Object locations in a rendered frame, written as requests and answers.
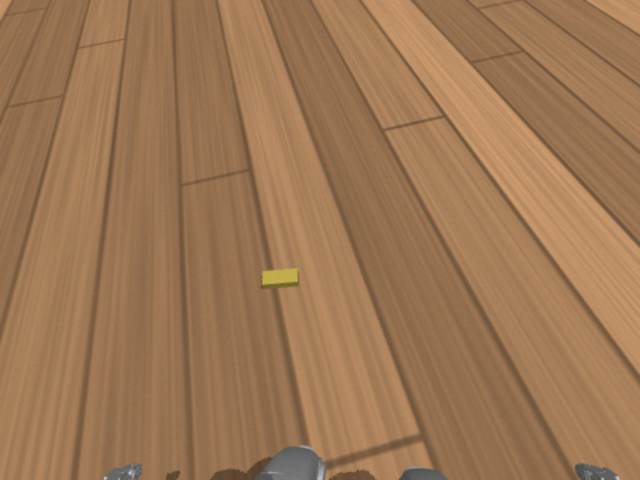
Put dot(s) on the left robot hand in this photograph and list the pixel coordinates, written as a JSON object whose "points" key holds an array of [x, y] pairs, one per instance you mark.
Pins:
{"points": [[130, 472]]}

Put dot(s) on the right robot hand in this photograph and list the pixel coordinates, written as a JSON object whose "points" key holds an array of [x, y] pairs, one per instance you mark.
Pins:
{"points": [[590, 472]]}

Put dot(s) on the small box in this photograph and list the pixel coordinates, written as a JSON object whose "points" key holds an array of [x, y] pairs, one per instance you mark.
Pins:
{"points": [[280, 278]]}

